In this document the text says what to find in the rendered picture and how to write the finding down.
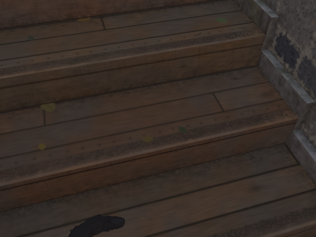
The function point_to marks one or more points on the left robot hand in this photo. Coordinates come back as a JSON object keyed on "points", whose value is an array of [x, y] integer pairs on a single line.
{"points": [[96, 225]]}

